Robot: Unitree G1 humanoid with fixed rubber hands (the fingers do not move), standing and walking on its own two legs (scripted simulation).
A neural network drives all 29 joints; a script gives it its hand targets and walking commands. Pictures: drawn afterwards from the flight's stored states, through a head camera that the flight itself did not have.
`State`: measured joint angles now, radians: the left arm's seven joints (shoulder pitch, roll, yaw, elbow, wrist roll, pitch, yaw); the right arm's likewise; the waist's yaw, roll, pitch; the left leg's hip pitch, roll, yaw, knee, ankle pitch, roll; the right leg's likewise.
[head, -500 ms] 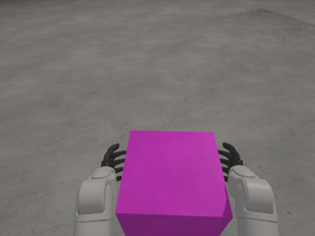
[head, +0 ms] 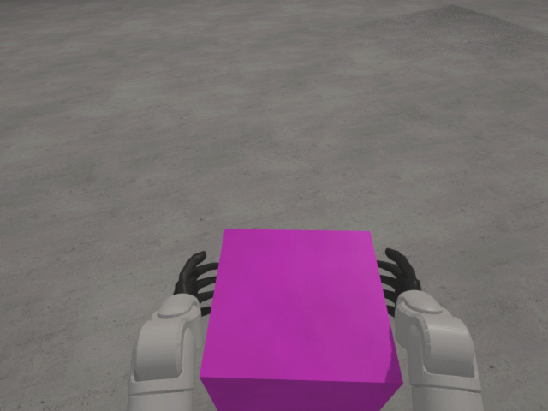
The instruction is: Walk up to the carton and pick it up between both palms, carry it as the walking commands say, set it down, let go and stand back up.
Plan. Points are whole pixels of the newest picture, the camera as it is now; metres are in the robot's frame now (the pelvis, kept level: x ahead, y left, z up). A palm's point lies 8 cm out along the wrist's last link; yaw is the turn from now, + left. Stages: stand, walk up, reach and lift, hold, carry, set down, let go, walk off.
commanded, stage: carry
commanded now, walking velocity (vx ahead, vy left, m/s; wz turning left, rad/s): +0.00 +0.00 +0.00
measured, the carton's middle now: (295, 334) +0.26 +0.00 -0.01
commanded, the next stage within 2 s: hold in 1.24 s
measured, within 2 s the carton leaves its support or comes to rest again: neither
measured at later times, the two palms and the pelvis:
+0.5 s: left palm (191, 303) +0.27 +0.14 +0.06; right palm (406, 300) +0.28 -0.16 +0.06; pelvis +0.00 +0.00 +0.00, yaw +0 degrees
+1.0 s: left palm (183, 304) +0.27 +0.16 +0.06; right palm (398, 301) +0.28 -0.14 +0.06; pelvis +0.00 +0.01 +0.00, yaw +0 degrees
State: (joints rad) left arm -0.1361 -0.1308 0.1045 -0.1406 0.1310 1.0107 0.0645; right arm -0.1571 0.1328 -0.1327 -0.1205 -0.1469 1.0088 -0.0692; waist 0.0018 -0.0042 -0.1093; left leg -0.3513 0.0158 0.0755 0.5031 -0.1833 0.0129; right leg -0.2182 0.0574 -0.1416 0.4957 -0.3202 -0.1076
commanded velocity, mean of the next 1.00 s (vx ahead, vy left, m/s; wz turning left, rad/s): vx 0.00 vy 0.00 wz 0.00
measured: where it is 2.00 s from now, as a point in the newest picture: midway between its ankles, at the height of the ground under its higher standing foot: outside the picture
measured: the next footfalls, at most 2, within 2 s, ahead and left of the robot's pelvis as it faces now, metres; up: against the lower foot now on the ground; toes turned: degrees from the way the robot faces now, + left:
none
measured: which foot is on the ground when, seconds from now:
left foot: down 0.00-1.00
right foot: down 0.00-1.00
